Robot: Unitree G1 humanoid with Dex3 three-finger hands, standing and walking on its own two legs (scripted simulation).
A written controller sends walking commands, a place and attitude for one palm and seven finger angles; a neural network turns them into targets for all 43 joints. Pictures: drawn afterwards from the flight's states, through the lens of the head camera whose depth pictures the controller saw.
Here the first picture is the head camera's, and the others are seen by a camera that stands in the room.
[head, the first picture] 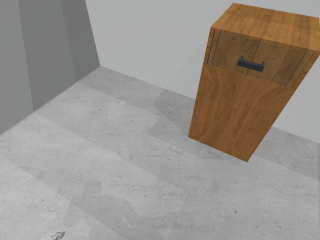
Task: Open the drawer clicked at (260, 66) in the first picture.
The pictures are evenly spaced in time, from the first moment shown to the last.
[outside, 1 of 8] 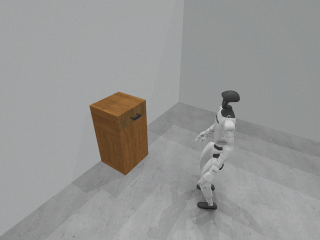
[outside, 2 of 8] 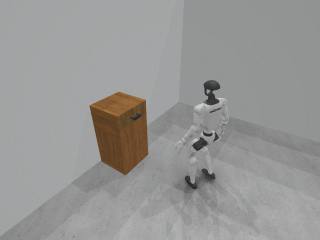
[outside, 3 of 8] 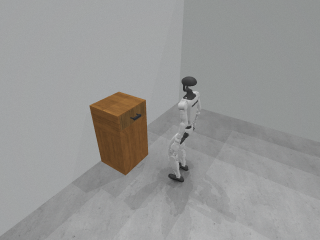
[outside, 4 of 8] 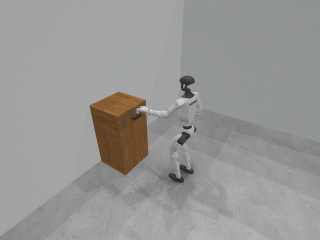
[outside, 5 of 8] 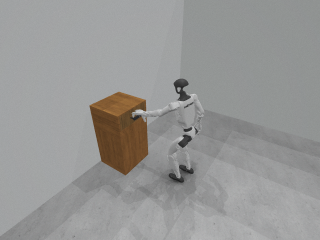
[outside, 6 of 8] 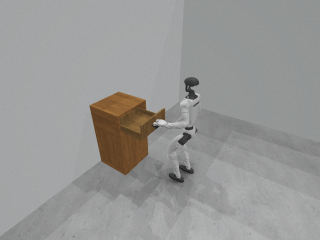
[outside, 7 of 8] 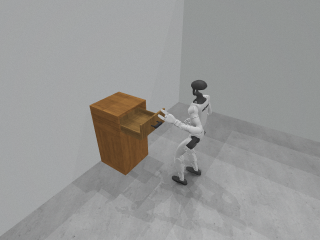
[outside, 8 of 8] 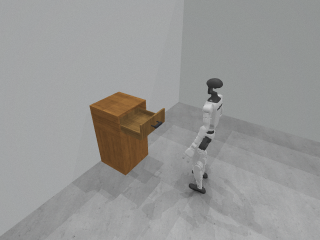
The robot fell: no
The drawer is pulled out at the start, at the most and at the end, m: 0.00 0.30 0.29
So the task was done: yes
